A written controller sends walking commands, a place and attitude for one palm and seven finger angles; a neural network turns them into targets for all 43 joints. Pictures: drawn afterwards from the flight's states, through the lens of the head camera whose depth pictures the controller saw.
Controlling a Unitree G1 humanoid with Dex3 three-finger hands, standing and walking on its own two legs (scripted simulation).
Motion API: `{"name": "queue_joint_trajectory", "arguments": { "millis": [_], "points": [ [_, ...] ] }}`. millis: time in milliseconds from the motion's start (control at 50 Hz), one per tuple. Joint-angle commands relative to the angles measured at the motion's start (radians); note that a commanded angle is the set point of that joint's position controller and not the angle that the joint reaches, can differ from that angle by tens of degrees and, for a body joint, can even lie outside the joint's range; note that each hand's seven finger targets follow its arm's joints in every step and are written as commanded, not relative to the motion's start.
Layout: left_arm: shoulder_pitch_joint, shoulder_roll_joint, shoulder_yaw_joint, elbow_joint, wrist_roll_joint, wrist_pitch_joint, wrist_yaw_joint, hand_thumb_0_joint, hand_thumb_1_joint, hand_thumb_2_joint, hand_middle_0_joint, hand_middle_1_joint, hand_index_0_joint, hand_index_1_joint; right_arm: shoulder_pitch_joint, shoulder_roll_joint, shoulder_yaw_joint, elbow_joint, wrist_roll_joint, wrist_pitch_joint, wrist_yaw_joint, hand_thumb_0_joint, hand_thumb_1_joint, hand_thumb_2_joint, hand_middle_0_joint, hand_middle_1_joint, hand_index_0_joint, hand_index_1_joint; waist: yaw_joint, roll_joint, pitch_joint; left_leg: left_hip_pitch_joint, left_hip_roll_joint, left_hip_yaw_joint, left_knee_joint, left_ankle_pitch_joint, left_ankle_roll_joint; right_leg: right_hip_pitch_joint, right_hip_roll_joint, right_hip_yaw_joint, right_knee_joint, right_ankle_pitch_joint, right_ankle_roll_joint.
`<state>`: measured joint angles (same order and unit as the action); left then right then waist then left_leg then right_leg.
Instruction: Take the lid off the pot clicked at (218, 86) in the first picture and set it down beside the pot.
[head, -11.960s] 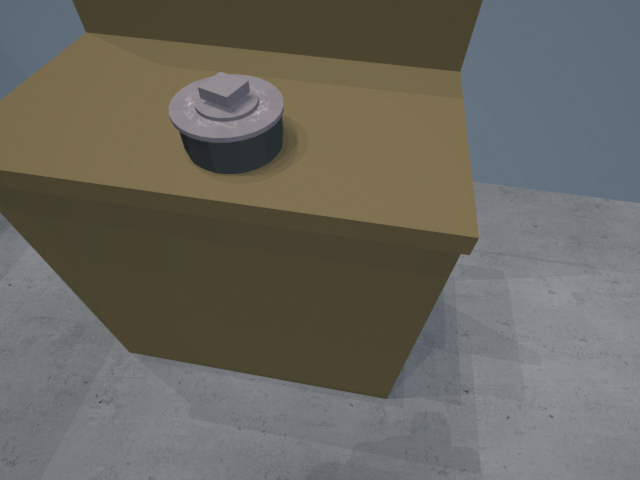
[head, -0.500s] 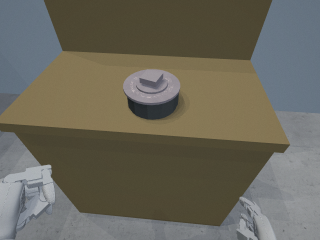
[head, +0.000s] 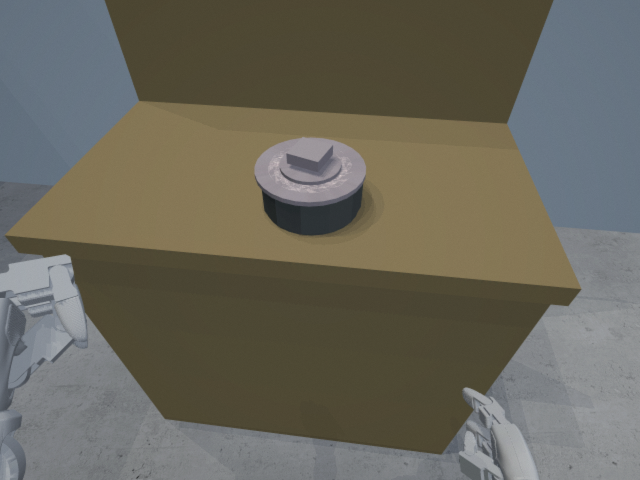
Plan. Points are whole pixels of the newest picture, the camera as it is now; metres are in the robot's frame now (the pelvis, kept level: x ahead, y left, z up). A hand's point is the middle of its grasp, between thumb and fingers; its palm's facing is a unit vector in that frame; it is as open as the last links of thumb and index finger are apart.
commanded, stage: reach forward and open the fingers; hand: left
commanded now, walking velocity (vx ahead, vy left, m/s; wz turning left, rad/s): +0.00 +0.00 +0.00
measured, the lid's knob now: (310, 154) +0.53 +0.10 +0.15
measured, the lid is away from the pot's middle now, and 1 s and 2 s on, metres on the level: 0.00 0.00 0.00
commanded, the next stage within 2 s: move the open hand above the knob in 1.14 s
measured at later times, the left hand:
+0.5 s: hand (84, 300) +0.21 +0.26 +0.18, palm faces +0.13 -0.13 -0.98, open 3.5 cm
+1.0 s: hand (103, 262) +0.24 +0.25 +0.20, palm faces -0.07 -0.09 -0.99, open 9.4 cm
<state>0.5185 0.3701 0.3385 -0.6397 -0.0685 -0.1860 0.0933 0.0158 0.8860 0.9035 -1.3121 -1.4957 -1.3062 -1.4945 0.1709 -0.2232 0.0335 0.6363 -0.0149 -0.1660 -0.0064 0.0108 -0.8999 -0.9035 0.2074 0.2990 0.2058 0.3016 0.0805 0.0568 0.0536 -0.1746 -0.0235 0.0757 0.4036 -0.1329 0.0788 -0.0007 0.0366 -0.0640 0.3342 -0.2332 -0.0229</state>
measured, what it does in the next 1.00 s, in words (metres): stands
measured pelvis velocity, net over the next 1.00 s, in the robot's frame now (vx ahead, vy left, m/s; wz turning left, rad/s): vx -0.04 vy -0.01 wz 0.03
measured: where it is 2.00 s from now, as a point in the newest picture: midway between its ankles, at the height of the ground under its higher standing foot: outside the picture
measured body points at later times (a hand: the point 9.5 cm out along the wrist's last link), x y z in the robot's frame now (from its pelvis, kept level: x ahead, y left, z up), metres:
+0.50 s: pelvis -0.02 -0.02 -0.01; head -0.03 -0.06 +0.44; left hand +0.19 +0.26 +0.24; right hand +0.23 -0.21 -0.09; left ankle +0.07 +0.06 -0.74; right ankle -0.02 -0.11 -0.74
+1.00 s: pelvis -0.04 -0.01 +0.00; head -0.04 -0.05 +0.44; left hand +0.24 +0.26 +0.25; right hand +0.20 -0.22 -0.09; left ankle +0.07 +0.06 -0.74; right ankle -0.02 -0.11 -0.74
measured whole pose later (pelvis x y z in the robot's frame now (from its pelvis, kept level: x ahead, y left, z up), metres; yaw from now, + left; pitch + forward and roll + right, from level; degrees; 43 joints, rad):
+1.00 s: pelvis -0.04 -0.01 +0.00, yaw +2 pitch -5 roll -2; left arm -0.23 0.73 0.05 -0.16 0.65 0.14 -0.45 0.00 -0.34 1.69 -0.94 -0.16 -0.94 -0.16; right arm 0.06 -0.31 0.05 0.63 0.04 0.07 0.00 0.01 -0.90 -0.90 0.20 0.30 0.20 0.30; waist 0.09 0.15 0.06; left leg -0.23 -0.03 0.04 0.36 -0.04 0.08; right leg -0.09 0.03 -0.10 0.39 -0.20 -0.03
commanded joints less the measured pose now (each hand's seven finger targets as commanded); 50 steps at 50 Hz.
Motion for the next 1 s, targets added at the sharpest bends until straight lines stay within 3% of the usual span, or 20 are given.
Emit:
{"name": "queue_joint_trajectory", "arguments": {
  "millis": [0,20,40,60,80,120,160,260,340,420,500,540,600,620,660,740,800,840,900,980],
  "points": [
    [-0.108,0.163,0.122,-0.177,-0.014,-0.063,0.010,0.000,0.900,0.900,-1.300,-1.500,-1.300,-1.500,-0.150,-0.123,-0.053,-0.157,0.006,-0.058,-0.011,0.000,-0.900,-0.900,0.200,0.300,0.200,0.300,0.000,0.007,-0.053,0.181,0.068,-0.126,-0.082,-0.065,-0.063,-0.207,-0.015,0.058,-0.121,-0.014,-0.016],
    [-0.108,0.176,0.138,-0.177,-0.014,-0.062,0.011,0.000,0.900,0.900,-1.300,-1.500,-1.300,-1.500,-0.151,-0.124,-0.053,-0.157,0.007,-0.058,-0.011,0.000,-0.900,-0.900,0.200,0.300,0.200,0.300,0.002,0.013,-0.066,0.195,0.065,-0.119,-0.078,-0.042,-0.061,-0.199,-0.010,0.058,-0.125,0.005,-0.018],
    [-0.176,0.420,0.093,-0.187,0.344,0.037,0.031,0.000,0.873,0.921,-1.294,-1.465,-1.294,-1.465,-0.164,-0.174,-0.026,-0.203,-0.017,0.005,0.005,0.000,-0.900,-0.900,0.200,0.300,0.200,0.300,0.015,0.143,-0.057,0.051,0.041,-0.120,-0.064,-0.062,-0.076,-0.242,-0.013,0.045,0.011,0.015,0.001],
    [-0.216,0.315,0.071,-0.248,0.325,0.085,0.037,0.000,0.847,0.942,-1.289,-1.429,-1.289,-1.429,-0.196,-0.132,-0.033,-0.256,-0.007,0.035,0.014,0.000,-0.900,-0.900,0.200,0.300,0.200,0.300,0.022,0.168,-0.053,0.015,0.042,-0.122,-0.079,-0.078,-0.087,-0.229,-0.012,0.009,0.045,0.003,-0.011],
    [-0.239,0.326,0.077,-0.236,0.320,0.103,0.039,0.000,0.823,0.963,-1.284,-1.394,-1.284,-1.394,-0.197,-0.144,-0.035,-0.254,-0.004,0.050,0.016,0.000,-0.900,-0.900,0.200,0.300,0.200,0.300,0.015,0.144,-0.044,-0.003,0.043,-0.126,-0.083,-0.103,-0.084,-0.235,-0.008,0.003,0.052,-0.009,-0.013],
    [-0.095,0.399,0.124,-0.182,0.423,0.183,0.034,0.000,0.775,1.005,-1.274,-1.323,-1.274,-1.323,-0.202,-0.152,-0.045,-0.284,0.017,0.094,0.021,0.000,-0.900,-0.900,0.200,0.300,0.200,0.300,0.062,0.130,-0.110,-0.004,0.047,-0.110,-0.055,-0.124,-0.076,-0.211,0.006,0.027,0.073,-0.023,-0.015],
    [-0.161,0.463,0.116,-0.230,0.501,0.233,0.010,0.000,0.725,1.047,-1.264,-1.252,-1.264,-1.252,-0.215,-0.167,-0.043,-0.301,0.016,0.146,0.023,0.000,-0.900,-0.900,0.200,0.300,0.200,0.300,0.055,0.067,-0.205,0.010,0.033,-0.086,0.008,-0.055,-0.066,-0.222,0.004,0.045,0.091,-0.015,-0.011],
    [-0.368,0.553,0.072,0.020,0.652,0.319,-0.069,0.000,0.575,1.152,-1.230,-1.074,-1.230,-1.074,-0.231,-0.186,-0.041,-0.259,0.041,0.201,0.013,0.000,-0.900,-0.900,0.200,0.300,0.200,0.300,0.020,-0.064,-0.162,0.000,0.020,-0.095,0.043,-0.057,-0.054,-0.294,0.003,0.059,0.050,-0.073,0.008],
    [-0.521,0.596,0.027,0.018,0.686,0.349,-0.171,0.000,0.434,1.236,-1.195,-0.932,-1.195,-0.932,-0.267,-0.187,-0.030,-0.248,0.050,0.196,0.015,0.000,-0.900,-0.900,0.200,0.300,0.200,0.300,0.031,0.018,-0.247,0.066,-0.002,-0.107,0.044,0.048,-0.051,-0.234,-0.006,0.065,0.050,0.046,0.006],
    [-0.575,0.566,-0.043,0.013,0.691,0.378,-0.262,0.000,0.285,1.320,-1.156,-0.790,-1.156,-0.790,-0.325,-0.166,-0.016,-0.253,0.064,0.166,0.008,0.000,-0.900,-0.900,0.200,0.300,0.200,0.300,0.028,0.042,-0.234,0.108,-0.011,-0.113,0.031,0.097,-0.045,-0.215,0.008,0.076,0.024,0.104,0.004],
    [-0.725,0.681,0.006,0.177,0.722,0.371,-0.326,0.000,0.135,1.404,-1.112,-0.649,-1.112,-0.649,-0.289,-0.179,-0.009,-0.196,0.053,0.175,-0.018,0.000,-0.900,-0.900,0.200,0.300,0.200,0.300,0.024,0.003,-0.149,0.083,-0.015,-0.097,-0.006,0.052,-0.040,-0.232,0.000,0.061,-0.014,0.038,0.013],
    [-0.820,0.723,0.017,0.208,0.739,0.373,-0.358,0.000,0.060,1.446,-1.089,-0.578,-1.089,-0.578,-0.302,-0.179,-0.001,-0.198,0.053,0.174,-0.018,0.000,-0.900,-0.900,0.200,0.300,0.200,0.300,0.025,0.030,-0.183,0.092,-0.022,-0.096,-0.007,0.066,-0.041,-0.201,-0.010,0.078,-0.023,0.043,0.005],
    [-0.851,0.624,-0.088,0.250,0.724,0.357,-0.408,0.000,-0.050,1.509,-1.052,-0.471,-1.052,-0.471,-0.316,-0.168,-0.004,-0.196,0.057,0.178,-0.020,0.000,-0.900,-0.900,0.200,0.300,0.200,0.300,0.017,0.058,-0.166,0.118,-0.024,-0.091,-0.031,0.044,-0.040,-0.215,-0.001,0.066,-0.044,0.017,0.011],
    [-0.821,0.587,-0.108,0.181,0.721,0.362,-0.422,0.000,-0.086,1.530,-1.039,-0.436,-1.039,-0.436,-0.349,-0.157,-0.006,-0.224,0.065,0.161,-0.009,0.000,-0.900,-0.900,0.200,0.300,0.200,0.300,0.020,0.096,-0.224,0.148,-0.022,-0.098,-0.025,0.072,-0.043,-0.183,0.009,0.087,-0.044,0.052,0.000],
    [-0.830,0.582,-0.128,0.218,0.709,0.351,-0.448,0.000,-0.158,1.572,-1.013,-0.365,-1.013,-0.365,-0.322,-0.160,-0.005,-0.206,0.055,0.165,-0.012,0.000,-0.900,-0.900,0.200,0.300,0.200,0.300,0.018,0.056,-0.237,0.156,-0.031,-0.087,-0.030,0.097,-0.036,-0.174,0.003,0.064,-0.038,0.074,0.008],
    [-0.950,0.723,-0.026,0.308,0.742,0.343,-0.472,0.000,-0.295,1.656,-0.960,-0.223,-0.960,-0.223,-0.321,-0.180,-0.002,-0.190,0.051,0.171,-0.015,0.000,-0.900,-0.900,0.200,0.300,0.200,0.300,0.022,-0.006,-0.222,0.121,-0.030,-0.084,-0.035,0.055,-0.035,-0.178,-0.015,0.076,-0.059,0.010,0.009],
    [-1.065,0.708,-0.062,0.358,0.745,0.319,-0.482,0.000,-0.394,1.719,-0.919,-0.116,-0.919,-0.116,-0.328,-0.178,-0.009,-0.184,0.053,0.176,-0.020,0.000,-0.900,-0.900,0.200,0.300,0.200,0.300,0.019,0.020,-0.192,0.121,-0.030,-0.090,-0.059,0.009,-0.033,-0.207,-0.004,0.065,-0.071,-0.051,0.010],
    [-1.110,0.676,-0.098,0.302,0.737,0.315,-0.491,0.000,-0.425,1.740,-0.901,-0.081,-0.901,-0.081,-0.335,-0.174,-0.011,-0.191,0.054,0.162,-0.009,0.000,-0.900,-0.900,0.200,0.300,0.200,0.300,0.019,0.091,-0.256,0.156,-0.032,-0.100,-0.063,0.032,-0.035,-0.177,-0.009,0.077,-0.062,-0.030,-0.002],
    [-1.014,0.593,-0.152,0.334,0.719,0.316,-0.512,0.000,-0.420,1.740,-0.890,-0.081,-0.890,-0.081,-0.324,-0.170,-0.019,-0.188,0.056,0.167,-0.003,0.000,-0.900,-0.900,0.200,0.300,0.200,0.300,0.016,0.035,-0.235,0.158,-0.030,-0.095,-0.075,0.039,-0.030,-0.189,0.004,0.058,-0.062,-0.002,0.006],
    [-1.089,0.664,-0.102,0.391,0.748,0.325,-0.514,0.000,-0.412,1.740,-0.879,-0.081,-0.879,-0.081,-0.320,-0.180,-0.019,-0.183,0.059,0.186,0.004,0.000,-0.900,-0.900,0.200,0.300,0.200,0.300,0.019,-0.027,-0.198,0.114,-0.021,-0.096,-0.090,-0.011,-0.034,-0.203,0.003,0.055,-0.066,-0.063,0.005]
  ]
}}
